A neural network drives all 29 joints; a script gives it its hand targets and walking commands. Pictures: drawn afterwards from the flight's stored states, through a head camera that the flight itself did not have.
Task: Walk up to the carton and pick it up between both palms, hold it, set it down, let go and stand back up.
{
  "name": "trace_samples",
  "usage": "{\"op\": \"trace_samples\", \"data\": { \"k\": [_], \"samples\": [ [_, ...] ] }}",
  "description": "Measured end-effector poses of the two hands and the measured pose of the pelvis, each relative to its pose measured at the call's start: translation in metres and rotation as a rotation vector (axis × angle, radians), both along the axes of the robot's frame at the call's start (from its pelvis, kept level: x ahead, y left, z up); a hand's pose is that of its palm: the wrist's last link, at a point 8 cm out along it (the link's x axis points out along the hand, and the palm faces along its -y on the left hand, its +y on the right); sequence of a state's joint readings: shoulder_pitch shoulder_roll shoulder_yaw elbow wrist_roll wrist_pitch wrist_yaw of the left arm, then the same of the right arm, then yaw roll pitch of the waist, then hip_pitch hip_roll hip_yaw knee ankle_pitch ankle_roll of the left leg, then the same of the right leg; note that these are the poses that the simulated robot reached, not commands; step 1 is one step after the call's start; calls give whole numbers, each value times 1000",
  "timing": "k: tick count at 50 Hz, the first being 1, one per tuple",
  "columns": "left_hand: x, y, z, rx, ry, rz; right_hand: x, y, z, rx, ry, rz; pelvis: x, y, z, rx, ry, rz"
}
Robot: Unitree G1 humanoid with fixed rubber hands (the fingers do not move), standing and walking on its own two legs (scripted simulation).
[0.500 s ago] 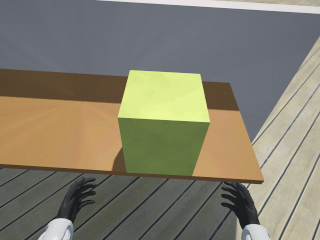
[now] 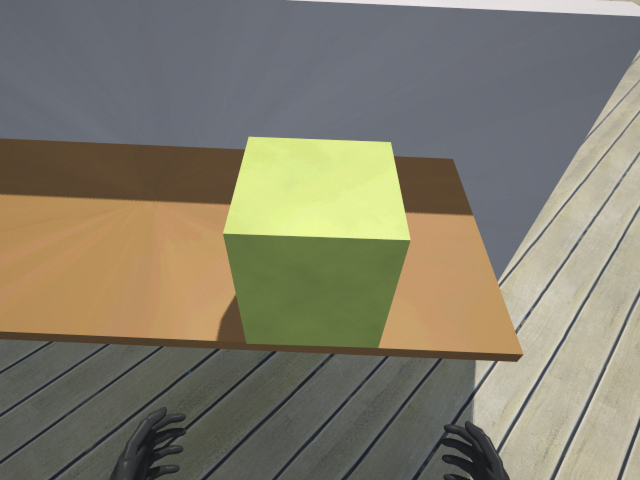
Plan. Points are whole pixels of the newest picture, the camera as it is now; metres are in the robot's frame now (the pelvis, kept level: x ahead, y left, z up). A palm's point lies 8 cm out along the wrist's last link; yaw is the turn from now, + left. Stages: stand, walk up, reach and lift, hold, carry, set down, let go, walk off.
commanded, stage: set down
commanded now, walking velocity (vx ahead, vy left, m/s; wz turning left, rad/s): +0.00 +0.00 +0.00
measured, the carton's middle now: (316, 246) +0.45 +0.04 +0.04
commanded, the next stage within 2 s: let go in 1.30 s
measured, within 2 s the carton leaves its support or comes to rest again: neither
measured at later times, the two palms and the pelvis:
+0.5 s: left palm out of the picture +0.14 +0.23 -0.07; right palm out of the picture +0.13 -0.18 -0.08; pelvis -0.02 +0.01 +0.00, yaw -1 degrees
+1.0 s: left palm out of the picture +0.14 +0.21 -0.12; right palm out of the picture +0.11 -0.17 -0.14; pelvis -0.04 +0.01 -0.01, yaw -1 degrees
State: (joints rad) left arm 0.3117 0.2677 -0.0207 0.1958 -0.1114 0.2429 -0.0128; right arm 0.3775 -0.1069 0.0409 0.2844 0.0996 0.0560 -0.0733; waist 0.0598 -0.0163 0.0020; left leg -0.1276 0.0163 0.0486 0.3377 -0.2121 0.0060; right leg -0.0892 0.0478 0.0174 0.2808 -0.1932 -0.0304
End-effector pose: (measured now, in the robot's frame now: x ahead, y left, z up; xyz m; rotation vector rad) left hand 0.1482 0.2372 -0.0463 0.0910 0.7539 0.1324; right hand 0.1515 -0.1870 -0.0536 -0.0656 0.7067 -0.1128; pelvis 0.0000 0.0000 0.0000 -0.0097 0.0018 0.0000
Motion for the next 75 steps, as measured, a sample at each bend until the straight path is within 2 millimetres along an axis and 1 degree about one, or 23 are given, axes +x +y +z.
{"op": "trace_samples", "data": {
  "k": [11, 16, 29, 35, 43, 48, 57, 64, 69, 75],
  "samples": [
    [5, -8, -9, -20, 99, -3, 2, 5, -6, 3, 75, -12, -4, 1, 0, 0, -1, -7],
    [2, -11, -15, -29, 157, -2, -2, 8, -12, 9, 121, -14, -8, 3, 1, -1, -7, -9],
    [-15, -12, -36, 13, 322, -16, -28, 3, -40, -1, 268, -33, -22, 8, 0, 0, -8, -17],
    [-14, -13, -49, 22, 428, -13, -36, 4, -54, 0, 366, -36, -29, 10, -2, 2, 11, -13],
    [-11, -20, -66, 25, 612, -18, -44, 15, -75, 23, 530, -50, -38, 11, -6, 2, 39, -13],
    [-8, -23, -73, 27, 681, -16, -46, 20, -86, 29, 588, -53, -41, 12, -9, 0, 60, -13],
    [3, -21, -85, 38, 751, -15, -41, 17, -101, 16, 639, -73, -39, 12, -15, -5, 96, -8],
    [13, -21, -90, 46, 742, -18, -29, 6, -106, -15, 620, -70, -34, 11, -18, -7, 113, -6],
    [16, -20, -88, 53, 713, -14, -19, -6, -104, -33, 587, -71, -30, 9, -17, -6, 109, -6],
    [17, -16, -77, 70, 638, -21, -8, -24, -91, -48, 520, -66, -22, 5, -12, -3, 83, -4]
  ]
}}
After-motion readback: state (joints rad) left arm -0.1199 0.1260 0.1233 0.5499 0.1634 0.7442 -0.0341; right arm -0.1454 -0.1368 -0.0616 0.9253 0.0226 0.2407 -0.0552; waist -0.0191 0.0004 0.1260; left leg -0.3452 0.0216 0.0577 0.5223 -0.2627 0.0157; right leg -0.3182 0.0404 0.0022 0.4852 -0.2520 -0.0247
